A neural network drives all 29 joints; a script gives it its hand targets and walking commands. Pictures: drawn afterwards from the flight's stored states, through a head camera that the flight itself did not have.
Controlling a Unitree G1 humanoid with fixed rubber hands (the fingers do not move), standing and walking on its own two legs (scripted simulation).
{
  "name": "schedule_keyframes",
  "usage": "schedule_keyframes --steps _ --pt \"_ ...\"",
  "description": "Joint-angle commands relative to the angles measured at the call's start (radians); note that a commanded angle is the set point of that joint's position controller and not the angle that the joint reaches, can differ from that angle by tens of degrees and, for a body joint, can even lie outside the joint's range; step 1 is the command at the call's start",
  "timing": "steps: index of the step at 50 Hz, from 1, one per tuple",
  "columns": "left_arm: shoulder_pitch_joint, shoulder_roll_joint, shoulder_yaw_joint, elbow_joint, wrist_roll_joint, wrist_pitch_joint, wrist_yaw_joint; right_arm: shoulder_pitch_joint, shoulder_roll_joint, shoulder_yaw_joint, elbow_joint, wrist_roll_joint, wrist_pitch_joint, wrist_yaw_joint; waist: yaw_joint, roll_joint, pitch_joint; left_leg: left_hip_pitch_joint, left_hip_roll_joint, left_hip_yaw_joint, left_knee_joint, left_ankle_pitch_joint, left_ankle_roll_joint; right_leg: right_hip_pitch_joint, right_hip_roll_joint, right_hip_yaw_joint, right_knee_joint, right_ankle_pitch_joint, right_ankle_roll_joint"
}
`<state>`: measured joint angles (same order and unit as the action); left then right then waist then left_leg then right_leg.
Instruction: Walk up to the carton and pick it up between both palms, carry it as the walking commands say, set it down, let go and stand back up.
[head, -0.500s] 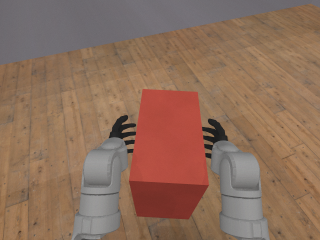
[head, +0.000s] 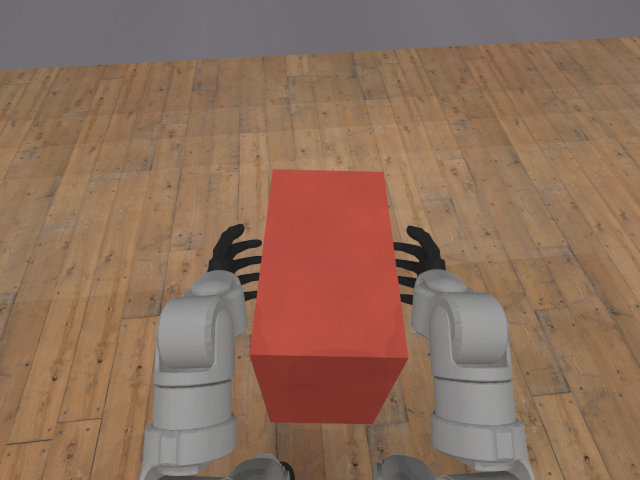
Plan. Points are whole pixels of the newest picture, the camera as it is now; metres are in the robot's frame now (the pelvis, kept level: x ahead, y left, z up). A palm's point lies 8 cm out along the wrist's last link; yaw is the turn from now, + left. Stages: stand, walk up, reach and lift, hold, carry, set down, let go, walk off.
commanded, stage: carry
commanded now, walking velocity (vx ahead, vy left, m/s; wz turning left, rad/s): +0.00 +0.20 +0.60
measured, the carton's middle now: (324, 302) +0.33 +0.01 -0.01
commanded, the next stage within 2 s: none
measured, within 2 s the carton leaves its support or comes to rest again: neither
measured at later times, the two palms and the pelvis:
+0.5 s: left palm out of the picture +0.20 +0.33 +0.09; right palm (233, 310) +0.27 +0.10 +0.10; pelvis -0.06 +0.12 +0.00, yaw +19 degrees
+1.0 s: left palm out of the picture +0.08 +0.47 +0.14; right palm (20, 356) +0.21 +0.28 +0.13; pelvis -0.10 +0.20 +0.04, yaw +41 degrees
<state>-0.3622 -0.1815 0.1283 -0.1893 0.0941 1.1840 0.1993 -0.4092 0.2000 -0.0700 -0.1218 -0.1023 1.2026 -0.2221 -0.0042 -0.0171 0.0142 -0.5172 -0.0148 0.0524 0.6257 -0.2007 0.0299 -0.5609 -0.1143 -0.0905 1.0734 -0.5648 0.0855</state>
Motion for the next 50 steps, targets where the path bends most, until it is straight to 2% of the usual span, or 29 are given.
schedule_keyframes --steps 1,4,5,6,7,8,9,10,12,14,20,21,22,23,24,25,26,28,35,36,37,39,40,41,42,43,44,46,50 --pt "-0.508 -1.07 -0.71 -0.109 -0.446 -0.024 -0.25 -0.441 1.034 0.602 -0.176 0.377 -0.053 0.258 -0.016 0.202 -0.557 0.416 0.242 -0.266 -0.137 0.517 0.168 0.059 0.023 0.026 -0.109 0.085 -0.037" --pt "-0.463 -1.059 -0.696 -0.092 -0.448 -0.016 -0.265 -0.386 1.019 0.617 -0.169 0.35 -0.047 0.249 -0.004 0.168 -0.523 0.233 0.193 -0.251 -0.136 0.344 0.124 0.314 0.04 0.018 -0.422 0.169 -0.091" --pt "-0.453 -1.064 -0.687 -0.076 -0.444 -0.016 -0.271 -0.405 1.014 0.63 -0.17 0.354 -0.044 0.246 0.019 0.076 -0.501 0.091 0.122 -0.206 -0.038 0.183 0.072 0.472 -0.005 0.073 -0.641 0.264 -0.116" --pt "-0.427 -1.054 -0.662 -0.044 -0.436 -0.014 -0.275 -0.412 1.011 0.637 -0.168 0.357 -0.041 0.248 0.016 -0.265 -0.482 -0.136 -0.01 -0.088 0.237 -0.195 0.011 0.593 -0.334 0.422 -0.769 0.449 -0.212" --pt "-0.388 -1.044 -0.635 0.006 -0.415 -0.019 -0.283 -0.419 1.025 0.659 -0.169 0.366 -0.037 0.253 0.015 -0.394 -0.42 -0.276 0.006 -0.061 0.522 -0.372 -0.015 0.535 -0.547 0.563 -0.781 0.686 -0.345" --pt "-0.441 -1.06 -0.644 -0.034 -0.424 -0.021 -0.282 -0.47 1.038 0.671 -0.186 0.382 -0.041 0.252 0.01 -0.22 -0.411 -0.249 0.06 -0.149 0.639 -0.327 -0.011 0.512 -0.491 0.481 -0.728 0.772 -0.335" --pt "-0.418 -1.054 -0.641 -0.031 -0.41 -0.021 -0.28 -0.461 1.035 0.679 -0.175 0.397 -0.042 0.252 0.008 -0.112 -0.398 -0.254 0.076 -0.141 0.649 -0.272 -0.032 0.513 -0.43 0.346 -0.688 0.799 -0.295" --pt "-0.417 -1.049 -0.647 -0.048 -0.403 -0.022 -0.277 -0.475 1.035 0.686 -0.187 0.418 -0.041 0.257 0.001 -0.088 -0.399 -0.252 0.085 -0.109 0.609 -0.216 -0.059 0.55 -0.37 0.229 -0.641 0.849 -0.248" --pt "-0.422 -1.043 -0.647 -0.091 -0.403 -0.023 -0.275 -0.486 1.047 0.703 -0.215 0.44 -0.043 0.257 0.002 -0.164 -0.414 -0.184 0.052 -0.02 0.482 -0.211 -0.094 0.567 -0.29 0.07 -0.573 1.012 -0.187" --pt "-0.399 -1.008 -0.63 -0.1 -0.388 -0.018 -0.27 -0.49 1.043 0.708 -0.216 0.458 -0.035 0.252 0.007 -0.213 -0.419 -0.109 0.027 0.031 0.353 -0.234 -0.096 0.564 -0.277 0.008 -0.559 1.066 -0.176" --pt "-0.353 -0.982 -0.606 -0.031 -0.337 -0.001 -0.258 -0.457 1.037 0.694 -0.107 0.455 -0.004 0.267 0.002 -0.274 -0.412 0.154 -0.013 0.145 -0.146 -0.074 -0.067 0.513 -0.303 -0.084 -0.506 0.831 -0.11" --pt "-0.352 -0.985 -0.606 -0.018 -0.333 0.001 -0.257 -0.448 1.036 0.681 -0.077 0.455 -0.001 0.274 -0.011 -0.183 -0.422 0.262 -0.005 0.111 -0.23 -0.021 -0.053 0.437 -0.266 -0.097 -0.426 0.706 -0.077" --pt "-0.365 -0.984 -0.616 -0.008 -0.33 0.002 -0.256 -0.459 1.038 0.668 -0.057 0.456 -0.001 0.28 -0.028 -0.033 -0.424 0.378 0.087 -0.017 -0.266 0.091 -0.02 0.288 -0.222 -0.096 -0.287 0.497 -0.032" --pt "-0.373 -0.99 -0.621 0.001 -0.339 0.008 -0.257 -0.446 1.033 0.65 -0.038 0.45 -0.006 0.285 -0.03 0.318 -0.439 0.516 0.333 -0.375 -0.192 0.688 0.107 -0.029 -0.042 -0.154 -0.105 -0.055 0.039" --pt "-0.419 -1.014 -0.632 0.015 -0.346 0.005 -0.258 -0.449 1.045 0.638 -0.043 0.431 -0.012 0.287 -0.032 0.414 -0.442 0.547 0.336 -0.364 -0.129 0.969 0.188 -0.107 -0.016 -0.037 0.05 -0.238 0.035" --pt "-0.422 -1.035 -0.656 0.012 -0.354 -0.003 -0.261 -0.438 1.055 0.631 -0.034 0.425 -0.019 0.286 -0.027 0.34 -0.474 0.557 0.313 -0.312 -0.094 0.985 0.189 -0.127 -0.007 0.009 0.126 -0.206 0.022" --pt "-0.46 -1.061 -0.683 -0.022 -0.379 -0.009 -0.262 -0.443 1.067 0.625 -0.044 0.415 -0.027 0.287 -0.028 0.266 -0.483 0.542 0.278 -0.249 -0.087 0.886 0.169 -0.13 -0.012 0.014 0.142 -0.129 0.019" --pt "-0.553 -1.092 -0.74 -0.097 -0.435 -0.016 -0.257 -0.461 1.06 0.607 -0.098 0.399 -0.041 0.286 -0.023 0.239 -0.488 0.503 0.224 -0.207 -0.119 0.666 0.151 -0.118 -0.012 0.021 0.107 0.027 0.018" --pt "-0.495 -1.076 -0.734 -0.094 -0.464 -0.004 -0.266 -0.362 1.015 0.597 -0.14 0.338 -0.039 0.257 -0.019 0.169 -0.498 0.408 0.226 -0.332 -0.249 0.305 0.185 0.08 0.053 0.02 -0.175 0.095 -0.036" --pt "-0.493 -1.08 -0.736 -0.09 -0.461 -0.004 -0.269 -0.362 1.013 0.609 -0.147 0.339 -0.038 0.255 -0.019 0.146 -0.504 0.405 0.212 -0.366 -0.333 0.08 0.183 0.15 0.072 0.019 -0.283 0.087 -0.049" --pt "-0.493 -1.085 -0.733 -0.092 -0.458 -0.003 -0.273 -0.386 1.011 0.621 -0.169 0.346 -0.039 0.255 -0.018 0.145 -0.508 0.354 0.2 -0.404 -0.416 -0.21 0.164 0.263 0.1 0.009 -0.408 0.028 -0.07" --pt "-0.488 -1.108 -0.709 -0.081 -0.449 -0.006 -0.274 -0.498 1.016 0.65 -0.218 0.374 -0.035 0.259 0.018 0.148 -0.478 0.029 0.082 -0.289 -0.445 -0.334 -0.005 0.719 0.116 -0.029 -0.791 0.065 -0.134" --pt "-0.437 -1.098 -0.678 -0.037 -0.426 -0.011 -0.272 -0.513 1.025 0.664 -0.196 0.387 -0.023 0.266 0.047 -0.107 -0.437 -0.283 -0.116 -0.047 -0.191 -0.181 -0.177 0.995 -0.12 0.207 -1.031 -0.167 -0.201" --pt "-0.422 -1.094 -0.641 0.032 -0.403 -0.02 -0.272 -0.516 1.042 0.696 -0.179 0.407 -0.015 0.278 0.007 -0.456 -0.305 -0.392 -0.002 -0.076 0.272 -0.183 -0.09 0.702 -0.526 0.644 -1.059 -0.267 -0.323" --pt "-0.471 -1.105 -0.641 -0.017 -0.413 -0.015 -0.267 -0.525 1.079 0.701 -0.182 0.421 -0.02 0.278 -0.012 -0.207 -0.313 -0.377 0.089 -0.153 0.395 -0.095 -0.062 0.652 -0.485 0.521 -1.04 -0.201 -0.251" --pt "-0.473 -1.092 -0.649 -0.029 -0.408 -0.009 -0.262 -0.519 1.068 0.7 -0.18 0.435 -0.021 0.28 -0.015 -0.074 -0.32 -0.382 0.067 -0.125 0.398 -0.04 -0.056 0.655 -0.428 0.37 -1.0 -0.111 -0.195" --pt "-0.453 -1.079 -0.652 -0.036 -0.397 -0.003 -0.258 -0.495 1.072 0.697 -0.157 0.448 -0.017 0.284 -0.011 -0.047 -0.318 -0.368 0.067 -0.097 0.396 0.019 -0.056 0.698 -0.352 0.207 -0.958 0.03 -0.146" --pt "-0.415 -1.079 -0.632 -0.015 -0.392 0.004 -0.261 -0.486 1.068 0.708 -0.139 0.463 -0.012 0.288 0.002 -0.116 -0.31 -0.314 0.045 -0.02 0.388 0.042 -0.06 0.705 -0.255 0.015 -0.922 0.148 -0.102" --pt "-0.385 -1.047 -0.581 0.037 -0.358 0.006 -0.256 -0.526 1.064 0.723 -0.122 0.484 0.005 0.287 0.013 -0.162 -0.238 -0.228 0.079 0.078 0.273 0.066 -0.074 0.652 -0.243 -0.125 -0.938 0.174 -0.105"
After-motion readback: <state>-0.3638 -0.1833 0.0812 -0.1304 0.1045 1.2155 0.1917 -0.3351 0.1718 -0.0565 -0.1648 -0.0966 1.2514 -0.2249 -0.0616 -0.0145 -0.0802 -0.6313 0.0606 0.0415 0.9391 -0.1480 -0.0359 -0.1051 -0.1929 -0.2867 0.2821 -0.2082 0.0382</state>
